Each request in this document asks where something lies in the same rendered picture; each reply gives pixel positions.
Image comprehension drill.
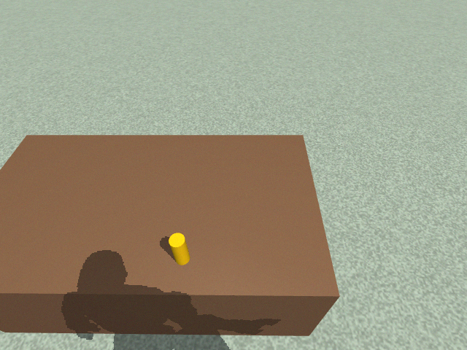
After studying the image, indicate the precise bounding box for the can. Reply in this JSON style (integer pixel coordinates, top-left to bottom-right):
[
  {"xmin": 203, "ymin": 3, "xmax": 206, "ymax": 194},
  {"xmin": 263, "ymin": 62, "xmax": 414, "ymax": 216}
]
[{"xmin": 169, "ymin": 233, "xmax": 190, "ymax": 265}]

